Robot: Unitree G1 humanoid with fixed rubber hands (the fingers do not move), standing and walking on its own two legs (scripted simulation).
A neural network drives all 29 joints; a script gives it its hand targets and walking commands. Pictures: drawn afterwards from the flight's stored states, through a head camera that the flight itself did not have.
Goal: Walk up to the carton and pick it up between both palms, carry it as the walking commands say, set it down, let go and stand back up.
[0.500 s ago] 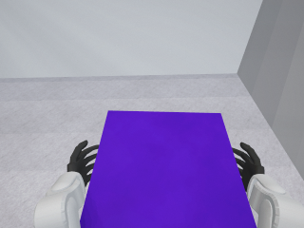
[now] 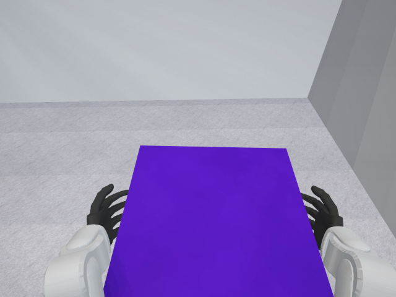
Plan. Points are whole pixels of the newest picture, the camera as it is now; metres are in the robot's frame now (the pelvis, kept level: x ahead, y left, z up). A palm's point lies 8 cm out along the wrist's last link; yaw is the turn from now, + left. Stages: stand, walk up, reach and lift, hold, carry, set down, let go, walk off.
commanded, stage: carry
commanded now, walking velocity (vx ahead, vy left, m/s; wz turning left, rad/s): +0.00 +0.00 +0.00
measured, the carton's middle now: (210, 239) +0.25 +0.00 +0.00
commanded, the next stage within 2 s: hold in 0.66 s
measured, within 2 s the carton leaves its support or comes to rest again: neither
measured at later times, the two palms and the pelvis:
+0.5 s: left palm (106, 225) +0.24 +0.19 +0.07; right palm (316, 229) +0.23 -0.19 +0.07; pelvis +0.00 +0.01 +0.00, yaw +0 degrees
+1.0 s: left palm (132, 217) +0.28 +0.16 +0.03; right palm (314, 214) +0.27 -0.21 +0.05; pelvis +0.02 -0.02 +0.01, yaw +2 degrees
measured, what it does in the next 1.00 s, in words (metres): stands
